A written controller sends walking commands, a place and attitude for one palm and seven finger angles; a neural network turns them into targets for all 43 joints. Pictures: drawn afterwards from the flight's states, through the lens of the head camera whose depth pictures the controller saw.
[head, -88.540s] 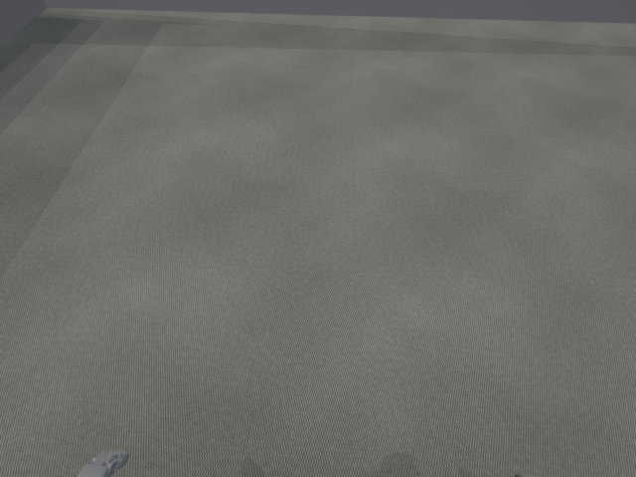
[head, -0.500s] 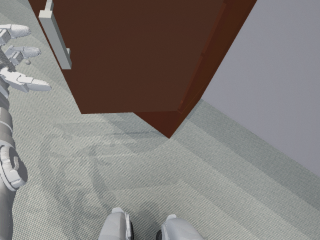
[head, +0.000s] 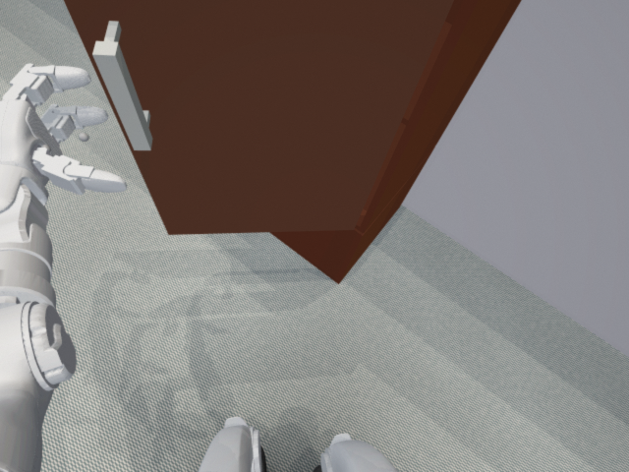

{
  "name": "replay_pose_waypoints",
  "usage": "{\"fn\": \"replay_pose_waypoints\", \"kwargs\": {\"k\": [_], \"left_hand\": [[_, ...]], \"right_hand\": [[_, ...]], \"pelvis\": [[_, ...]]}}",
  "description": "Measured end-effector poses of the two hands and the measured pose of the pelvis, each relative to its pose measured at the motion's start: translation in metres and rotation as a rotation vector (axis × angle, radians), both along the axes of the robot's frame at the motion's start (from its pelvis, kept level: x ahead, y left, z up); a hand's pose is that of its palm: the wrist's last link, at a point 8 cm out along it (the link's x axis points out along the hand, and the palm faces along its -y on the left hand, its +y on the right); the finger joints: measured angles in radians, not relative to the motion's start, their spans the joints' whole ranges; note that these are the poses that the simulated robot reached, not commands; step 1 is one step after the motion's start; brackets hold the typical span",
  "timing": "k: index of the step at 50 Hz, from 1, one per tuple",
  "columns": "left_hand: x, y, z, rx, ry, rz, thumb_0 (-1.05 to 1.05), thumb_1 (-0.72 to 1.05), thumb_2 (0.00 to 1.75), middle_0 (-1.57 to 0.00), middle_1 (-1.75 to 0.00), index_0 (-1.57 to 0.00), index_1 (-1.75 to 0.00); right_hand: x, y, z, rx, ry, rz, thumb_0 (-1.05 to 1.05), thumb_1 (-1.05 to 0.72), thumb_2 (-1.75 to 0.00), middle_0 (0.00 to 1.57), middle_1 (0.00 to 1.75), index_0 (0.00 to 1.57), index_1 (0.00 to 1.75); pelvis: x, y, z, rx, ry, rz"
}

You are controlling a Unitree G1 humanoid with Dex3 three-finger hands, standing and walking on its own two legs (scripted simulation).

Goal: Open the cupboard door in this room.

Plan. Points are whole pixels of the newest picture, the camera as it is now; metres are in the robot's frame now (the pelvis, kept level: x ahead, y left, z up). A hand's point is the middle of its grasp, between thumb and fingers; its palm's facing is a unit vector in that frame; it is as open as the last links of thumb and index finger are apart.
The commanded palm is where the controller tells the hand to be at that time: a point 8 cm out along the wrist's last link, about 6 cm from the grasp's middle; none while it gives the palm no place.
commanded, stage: slide the fingers in behind the handle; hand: left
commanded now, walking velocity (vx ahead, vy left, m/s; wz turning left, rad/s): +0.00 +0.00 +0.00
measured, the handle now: (129, 91) +0.57 +0.20 +0.09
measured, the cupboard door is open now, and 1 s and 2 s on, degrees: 43 43 48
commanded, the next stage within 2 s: draw the hand back to the body in 1.40 s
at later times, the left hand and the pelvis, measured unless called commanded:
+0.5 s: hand (111, 142) +0.49 +0.21 +0.09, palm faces +0.06 -1.00 +0.01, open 14.0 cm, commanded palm +0.47 +0.25 +0.08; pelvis -0.01 -0.01 +0.00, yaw +1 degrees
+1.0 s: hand (115, 141) +0.49 +0.21 +0.09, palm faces +0.10 -1.00 +0.00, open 14.1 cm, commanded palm +0.48 +0.21 +0.08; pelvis -0.01 -0.01 -0.01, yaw +2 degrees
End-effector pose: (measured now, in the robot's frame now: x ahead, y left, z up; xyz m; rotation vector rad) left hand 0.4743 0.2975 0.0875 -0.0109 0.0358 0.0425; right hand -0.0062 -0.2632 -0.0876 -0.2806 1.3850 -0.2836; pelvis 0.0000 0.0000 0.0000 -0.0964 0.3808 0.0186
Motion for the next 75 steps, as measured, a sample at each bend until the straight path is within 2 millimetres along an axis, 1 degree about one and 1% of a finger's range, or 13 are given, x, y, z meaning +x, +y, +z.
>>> {"fn": "replay_pose_waypoints", "kwargs": {"k": [6,9,14,19,25,31,38,47,55,62,67,75], "left_hand": [[-0.001,-0.009,-0.005,-0.007,0.011,0.006,-0.01,-0.50,0.30,-0.30,-1.20,-0.30,-1.20],[-0.002,-0.012,-0.004,0.000,-0.008,0.010,-0.01,-0.50,0.30,-0.30,-1.20,-0.29,-1.20],[-0.005,-0.018,0.001,0.001,-0.025,0.011,-0.01,-0.50,0.30,-0.30,-1.20,-0.30,-1.20],[-0.008,-0.021,-0.002,-0.003,0.011,0.011,-0.01,-0.50,0.30,-0.30,-1.20,-0.30,-1.20],[-0.008,-0.030,0.000,0.005,-0.014,0.014,-0.01,-0.50,0.30,-0.30,-1.21,-0.29,-1.20],[-0.009,-0.032,0.000,0.002,-0.015,0.034,-0.01,-0.50,0.30,-0.28,-1.21,-0.29,-1.20],[-0.007,-0.033,0.000,0.005,-0.007,0.042,-0.01,-0.50,0.30,-0.28,-1.23,-0.29,-1.20],[-0.007,-0.034,0.000,0.011,-0.014,0.050,-0.01,-0.50,0.30,-0.27,-1.24,-0.27,-1.20],[-0.008,-0.037,0.000,0.014,-0.017,0.065,-0.01,-0.50,0.30,-0.25,-1.25,-0.25,-1.21],[-0.005,-0.037,0.000,0.019,-0.017,0.068,-0.01,-0.50,0.30,-0.24,-1.25,-0.24,-1.21],[-0.004,-0.037,0.000,0.019,-0.019,0.062,-0.01,-0.50,0.30,-0.24,-1.25,-0.24,-1.21],[-0.004,-0.037,-0.001,0.021,-0.022,0.064,-0.01,-0.50,0.30,-0.23,-1.24,-0.23,-1.21]], "right_hand": [[0.006,-0.003,-0.002,0.001,-0.025,0.011,0.00,-0.91,-0.89,0.21,0.30,0.20,0.30],[0.006,-0.005,-0.003,0.003,-0.028,0.013,0.00,-0.91,-0.89,0.21,0.30,0.20,0.30],[0.003,-0.006,-0.005,0.012,-0.026,0.008,0.00,-0.91,-0.89,0.21,0.30,0.20,0.30],[-0.001,-0.007,-0.005,0.016,-0.027,0.003,0.00,-0.91,-0.89,0.21,0.30,0.20,0.30],[-0.008,-0.010,-0.007,0.016,-0.018,0.005,0.00,-0.91,-0.89,0.21,0.30,0.20,0.30],[-0.013,-0.012,-0.008,0.022,-0.009,0.004,0.00,-0.91,-0.89,0.21,0.30,0.20,0.30],[-0.013,-0.013,-0.009,0.023,0.000,0.017,0.00,-0.91,-0.89,0.21,0.30,0.20,0.30],[-0.008,-0.013,-0.011,0.027,0.008,0.044,0.00,-0.91,-0.89,0.21,0.30,0.20,0.30],[0.004,-0.008,-0.013,0.039,-0.003,0.074,0.00,-0.91,-0.89,0.21,0.30,0.20,0.30],[0.011,-0.006,-0.014,0.040,-0.019,0.092,0.00,-0.91,-0.89,0.21,0.30,0.20,0.30],[0.011,-0.004,-0.014,0.042,-0.019,0.095,0.00,-0.91,-0.89,0.21,0.30,0.20,0.30],[0.006,0.000,-0.014,0.044,-0.007,0.092,0.00,-0.91,-0.89,0.21,0.30,0.20,0.30]], "pelvis": [[-0.002,-0.002,-0.001,0.003,-0.004,0.000],[-0.003,-0.003,-0.002,0.004,-0.005,-0.001],[-0.004,-0.006,-0.002,0.007,-0.012,-0.001],[-0.006,-0.008,-0.002,0.009,-0.020,0.002],[-0.009,-0.010,-0.003,0.009,-0.019,0.006],[-0.011,-0.012,-0.003,0.012,-0.019,0.006],[-0.012,-0.014,-0.004,0.009,-0.014,0.017],[-0.011,-0.012,-0.005,0.005,-0.004,0.031],[-0.009,-0.010,-0.006,0.003,-0.003,0.046],[-0.010,-0.008,-0.007,-0.001,0.002,0.053],[-0.011,-0.006,-0.007,-0.002,0.004,0.052],[-0.011,-0.003,-0.007,-0.004,0.004,0.054]]}}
